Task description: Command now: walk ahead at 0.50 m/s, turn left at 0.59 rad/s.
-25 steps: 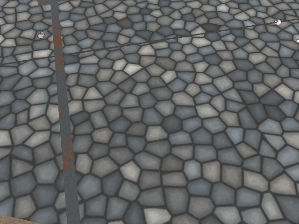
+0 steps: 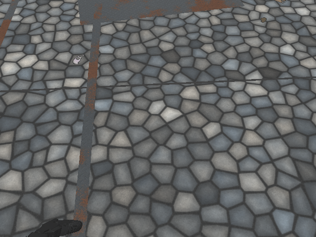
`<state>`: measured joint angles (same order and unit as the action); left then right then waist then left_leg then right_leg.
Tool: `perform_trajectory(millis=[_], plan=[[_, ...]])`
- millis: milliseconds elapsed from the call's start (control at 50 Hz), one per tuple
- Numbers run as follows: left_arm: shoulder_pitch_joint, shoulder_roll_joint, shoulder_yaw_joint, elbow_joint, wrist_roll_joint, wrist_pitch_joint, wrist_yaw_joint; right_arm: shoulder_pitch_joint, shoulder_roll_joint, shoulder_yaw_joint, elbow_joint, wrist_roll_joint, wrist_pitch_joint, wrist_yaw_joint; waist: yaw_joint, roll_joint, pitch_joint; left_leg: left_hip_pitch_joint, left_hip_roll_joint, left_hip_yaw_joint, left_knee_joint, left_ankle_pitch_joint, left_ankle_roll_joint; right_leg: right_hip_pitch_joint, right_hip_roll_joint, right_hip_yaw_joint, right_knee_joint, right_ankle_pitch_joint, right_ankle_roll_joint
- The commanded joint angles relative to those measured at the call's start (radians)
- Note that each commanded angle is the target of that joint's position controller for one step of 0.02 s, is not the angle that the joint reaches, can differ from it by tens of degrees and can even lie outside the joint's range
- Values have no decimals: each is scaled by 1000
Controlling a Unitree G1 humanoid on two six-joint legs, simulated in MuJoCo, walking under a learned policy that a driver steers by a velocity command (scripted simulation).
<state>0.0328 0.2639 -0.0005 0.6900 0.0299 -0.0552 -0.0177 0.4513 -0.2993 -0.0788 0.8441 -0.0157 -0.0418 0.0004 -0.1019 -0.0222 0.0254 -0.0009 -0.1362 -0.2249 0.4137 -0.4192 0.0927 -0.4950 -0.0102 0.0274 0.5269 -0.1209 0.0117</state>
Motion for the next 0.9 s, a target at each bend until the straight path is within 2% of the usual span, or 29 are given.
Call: perform_trajectory(millis=[20,40,60,80,100,120,140,160,220,280,340,380,420,460,480,500,520,540,560,580,600,620,640,660,680,740,800,900], plan=[[362,238,77,5,23,-36,38,-83,-98,-15,-101,18,-30,10,234,-52,-255,-255,112,-35,480,520,16,593,-199,210,-118,-237,-91],[363,326,97,-1,36,-21,43,32,-15,3,-134,43,-27,8,161,-294,-350,-562,-42,88,730,-137,-18,803,-449,672,-231,-331,-202],[309,251,92,-3,19,-7,38,21,-101,-3,-104,6,-10,-2,139,-162,-260,-665,56,96,835,-104,-9,703,-434,744,-257,-464,-215],[250,161,70,-15,11,-5,34,-50,-118,-9,-100,-4,-3,5,136,-42,-129,-660,99,103,833,-2,-11,568,-384,576,-271,-437,-192],[212,116,58,-10,9,-7,30,-92,-102,-6,-106,-5,0,15,123,-8,-61,-636,131,118,792,61,-20,472,-328,422,-287,-287,-171],[214,102,54,1,9,-11,30,-109,-90,-5,-109,-13,8,25,116,-51,-34,-614,156,128,761,83,-28,422,-285,308,-301,-165,-150],[224,97,52,15,4,-18,31,-104,-82,-4,-108,-20,20,36,105,-88,-22,-592,168,138,749,95,-37,388,-255,227,-315,-83,-138],[240,98,53,26,-1,-28,27,-105,-74,-1,-109,-20,29,42,101,-98,-23,-584,169,147,750,108,-42,378,-245,180,-321,1,-139],[273,111,62,50,-13,-49,17,-177,-56,5,-144,-21,42,58,98,-84,-17,-655,184,157,735,171,-53,399,-257,79,-349,145,-160],[302,111,65,72,-12,-48,16,-277,-43,13,-182,-22,42,66,112,-72,10,-723,196,178,649,259,-68,422,-248,-19,-368,209,-164],[314,115,68,88,-11,-45,15,-373,-18,29,-213,-17,36,78,129,-70,31,-682,198,226,466,370,-64,420,-221,-117,-368,232,-146],[348,126,69,107,-11,-44,16,-440,-3,39,-236,-20,31,85,148,-67,48,-627,188,260,343,379,-47,421,-228,-142,-372,248,-141],[381,140,72,130,-10,-38,18,-470,-5,43,-245,-24,30,83,155,-66,59,-587,171,288,262,331,-24,462,-246,-157,-358,296,-137],[410,157,73,156,-10,-25,21,-468,-14,41,-244,-32,26,73,148,-69,54,-531,136,314,202,251,10,520,-263,-174,-296,469,-133],[415,172,74,167,-9,-18,23,-436,-22,37,-234,-36,23,65,129,-78,29,-468,105,330,181,202,29,544,-267,-188,-221,640,-129],[417,184,74,175,-9,-11,24,-351,-35,30,-207,-40,15,58,88,-78,-24,-361,70,336,140,183,51,554,-262,-206,-92,764,-123],[413,176,68,175,-14,-5,26,-194,-53,17,-150,-49,4,48,16,-44,-115,-147,45,332,68,234,75,488,-233,-243,104,737,-105],[407,137,53,139,-17,-7,25,-30,-123,-5,-112,-63,-2,32,-48,40,-243,128,225,119,61,151,118,281,-203,-245,381,403,-86],[482,30,31,88,-29,-8,4,-25,-234,-28,-114,-45,2,18,21,289,-358,391,541,-403,-21,196,254,-104,-18,-213,730,-439,-36],[359,144,62,88,-13,-1,13,-5,-219,-32,-119,-8,8,9,-35,116,-338,342,526,-431,-72,313,245,-182,-17,-39,815,-396,-45],[296,125,60,66,-28,-9,10,-70,-180,-21,-99,-3,4,1,5,97,-193,226,480,-241,-74,445,220,-218,-60,-14,793,-295,-56],[294,102,51,75,-30,-17,8,-109,-121,-4,-88,-4,-3,2,45,66,-107,92,429,-137,-100,546,184,-176,-85,-16,712,-243,-58],[311,94,52,91,-18,-8,5,-146,-87,7,-85,-1,-10,3,83,61,-66,6,383,-61,-129,576,150,-123,-104,-15,649,-223,-53],[356,86,50,111,-4,9,2,-177,-60,16,-83,3,-15,5,119,80,-57,-68,351,-6,-163,573,131,-55,-110,-15,612,-209,-43],[373,77,51,123,3,22,-4,-177,-48,21,-78,3,-24,7,130,87,-58,-105,338,17,-187,578,130,-18,-104,-21,594,-201,-37],[314,58,53,111,9,37,-18,-138,-73,14,-43,12,-40,9,133,79,-15,-132,318,58,-263,526,143,-69,-109,-39,527,-118,-18],[186,56,53,76,7,37,-19,-90,-70,14,-12,12,-42,9,105,71,41,-105,306,85,-302,493,138,-164,-122,-43,406,-3,-1],[24,40,41,31,0,28,-21,-11,-76,16,37,8,-47,7,58,76,66,-23,305,132,-293,566,118,-169,-91,-71,194,119,-13]])
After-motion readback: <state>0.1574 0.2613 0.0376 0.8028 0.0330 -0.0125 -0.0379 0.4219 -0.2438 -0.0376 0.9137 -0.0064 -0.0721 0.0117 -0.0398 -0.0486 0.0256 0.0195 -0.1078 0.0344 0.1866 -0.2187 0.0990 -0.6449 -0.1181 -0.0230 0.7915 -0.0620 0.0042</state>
